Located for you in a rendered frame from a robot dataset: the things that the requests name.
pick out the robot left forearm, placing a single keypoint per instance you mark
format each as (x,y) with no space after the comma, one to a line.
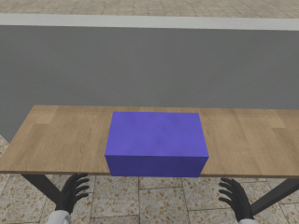
(58,217)

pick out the left robot hand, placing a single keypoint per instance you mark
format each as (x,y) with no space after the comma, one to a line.
(68,198)

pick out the carton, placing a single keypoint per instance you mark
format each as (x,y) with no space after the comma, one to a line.
(156,144)

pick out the right robot hand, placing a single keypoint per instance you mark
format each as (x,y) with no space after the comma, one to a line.
(239,199)

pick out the table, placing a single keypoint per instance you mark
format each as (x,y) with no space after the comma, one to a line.
(240,142)

